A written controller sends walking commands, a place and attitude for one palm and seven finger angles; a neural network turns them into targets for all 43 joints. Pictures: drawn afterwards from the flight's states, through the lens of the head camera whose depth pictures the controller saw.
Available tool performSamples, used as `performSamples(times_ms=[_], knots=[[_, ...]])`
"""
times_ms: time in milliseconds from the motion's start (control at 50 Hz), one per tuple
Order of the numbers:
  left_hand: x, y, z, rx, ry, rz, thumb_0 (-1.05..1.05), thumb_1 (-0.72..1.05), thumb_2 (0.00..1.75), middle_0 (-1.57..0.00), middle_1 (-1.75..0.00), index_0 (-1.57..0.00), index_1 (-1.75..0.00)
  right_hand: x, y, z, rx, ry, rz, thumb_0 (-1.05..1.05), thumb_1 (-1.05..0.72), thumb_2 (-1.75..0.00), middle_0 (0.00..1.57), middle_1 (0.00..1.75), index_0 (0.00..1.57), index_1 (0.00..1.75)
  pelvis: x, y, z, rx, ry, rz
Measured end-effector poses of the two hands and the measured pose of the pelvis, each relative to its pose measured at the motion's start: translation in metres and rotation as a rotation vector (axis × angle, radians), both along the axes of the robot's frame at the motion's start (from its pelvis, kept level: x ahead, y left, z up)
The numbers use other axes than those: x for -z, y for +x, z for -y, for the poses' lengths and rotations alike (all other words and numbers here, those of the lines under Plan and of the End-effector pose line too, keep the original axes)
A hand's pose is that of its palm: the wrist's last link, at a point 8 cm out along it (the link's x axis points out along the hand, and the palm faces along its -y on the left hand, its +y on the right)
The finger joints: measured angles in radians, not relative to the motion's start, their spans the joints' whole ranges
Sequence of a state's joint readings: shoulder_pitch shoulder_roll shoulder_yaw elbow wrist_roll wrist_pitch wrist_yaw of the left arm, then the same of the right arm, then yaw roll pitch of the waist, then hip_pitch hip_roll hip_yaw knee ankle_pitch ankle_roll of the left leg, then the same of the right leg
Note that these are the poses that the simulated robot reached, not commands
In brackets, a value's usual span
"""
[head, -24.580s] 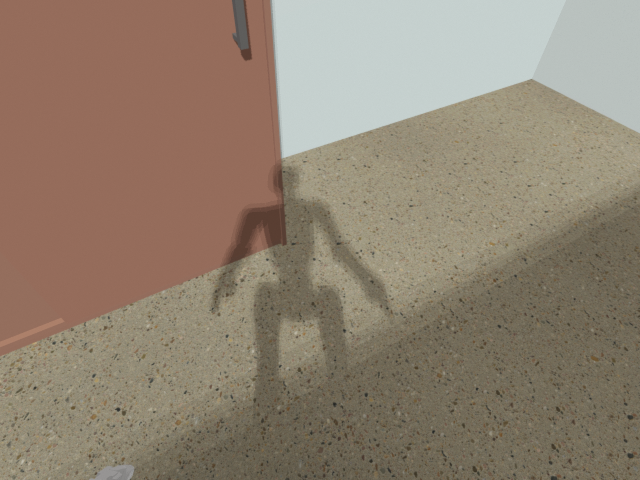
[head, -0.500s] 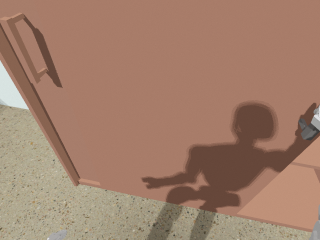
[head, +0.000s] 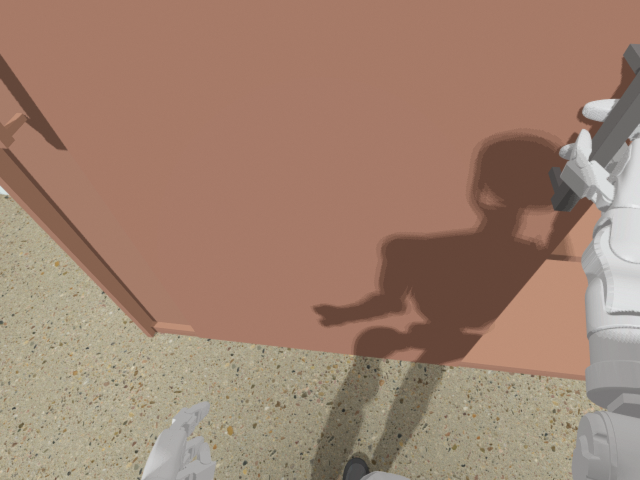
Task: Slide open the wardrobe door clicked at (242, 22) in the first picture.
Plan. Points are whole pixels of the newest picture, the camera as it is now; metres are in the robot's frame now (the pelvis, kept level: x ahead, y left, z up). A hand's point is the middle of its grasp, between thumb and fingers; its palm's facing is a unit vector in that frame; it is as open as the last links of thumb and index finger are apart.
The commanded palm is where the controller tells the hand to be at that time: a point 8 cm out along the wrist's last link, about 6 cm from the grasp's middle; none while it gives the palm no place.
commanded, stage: stop walking and hold the door there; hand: right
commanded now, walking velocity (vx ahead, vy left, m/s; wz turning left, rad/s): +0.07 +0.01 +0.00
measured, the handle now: (595, 137) +0.46 -0.31 +0.17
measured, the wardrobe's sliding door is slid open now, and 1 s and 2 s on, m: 0.62 0.62 0.62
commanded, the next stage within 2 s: loosen the grip on the handle in 0.60 s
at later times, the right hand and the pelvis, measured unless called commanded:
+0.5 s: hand (572, 167) +0.42 -0.27 +0.16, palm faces +0.48 +0.85 -0.20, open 5.8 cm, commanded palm +0.38 -0.29 +0.14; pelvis +0.01 +0.03 -0.01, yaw +1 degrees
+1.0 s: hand (591, 170) +0.41 -0.29 +0.17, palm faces +0.47 +0.87 -0.18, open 10.4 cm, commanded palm +0.37 -0.31 +0.16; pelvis -0.01 +0.04 -0.02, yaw -1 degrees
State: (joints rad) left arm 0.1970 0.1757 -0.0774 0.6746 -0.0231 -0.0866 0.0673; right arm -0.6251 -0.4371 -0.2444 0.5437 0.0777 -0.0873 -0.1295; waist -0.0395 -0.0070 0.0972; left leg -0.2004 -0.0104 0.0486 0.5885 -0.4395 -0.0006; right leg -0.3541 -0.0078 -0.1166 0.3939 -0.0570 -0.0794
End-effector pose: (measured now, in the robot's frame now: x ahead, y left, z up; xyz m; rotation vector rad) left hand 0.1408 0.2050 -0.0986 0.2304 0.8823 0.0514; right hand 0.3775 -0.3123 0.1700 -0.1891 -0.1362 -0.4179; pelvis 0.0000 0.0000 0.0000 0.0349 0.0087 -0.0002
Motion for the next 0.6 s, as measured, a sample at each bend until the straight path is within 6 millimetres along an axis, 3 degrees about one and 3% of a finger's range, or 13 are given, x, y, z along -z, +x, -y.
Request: performSamples(times_ms=[160,360,480,600], knots=[[0.003,-0.026,-0.038,-0.066,0.053,-0.025,0.01,0.9,0.9,-0.2,-0.3,-0.2,-0.3,-0.002,-0.002,-0.001,0.019,-0.009,-0.043,-0.11,-0.76,-0.79,0.45,1.4,0.27,1.4,0.003,-0.006,-0.006,-0.006,-0.003,-0.001],[0.001,-0.053,-0.092,-0.164,0.133,-0.072,0.01,0.9,0.9,-0.2,-0.3,-0.2,-0.3,-0.004,-0.003,-0.004,0.069,0.002,-0.074,-0.11,-0.75,-0.79,0.45,1.4,0.26,1.4,0.003,0.002,-0.023,-0.012,-0.012,-0.001],[0.006,-0.054,-0.105,-0.193,0.133,-0.096,0.01,0.9,0.9,-0.2,-0.3,-0.2,-0.3,-0.004,-0.003,-0.004,0.084,-0.018,-0.073,-0.12,-0.74,-0.81,0.45,1.4,0.27,1.4,0.006,0.009,-0.031,-0.019,-0.015,0.003],[0.012,-0.044,-0.102,-0.192,0.111,-0.092,0.01,0.9,0.9,-0.2,-0.3,-0.2,-0.3,-0.003,-0.003,-0.004,0.095,-0.025,-0.068,-0.12,-0.73,-0.82,0.45,1.4,0.26,1.4,0.009,0.014,-0.035,-0.02,-0.017,0.006]])
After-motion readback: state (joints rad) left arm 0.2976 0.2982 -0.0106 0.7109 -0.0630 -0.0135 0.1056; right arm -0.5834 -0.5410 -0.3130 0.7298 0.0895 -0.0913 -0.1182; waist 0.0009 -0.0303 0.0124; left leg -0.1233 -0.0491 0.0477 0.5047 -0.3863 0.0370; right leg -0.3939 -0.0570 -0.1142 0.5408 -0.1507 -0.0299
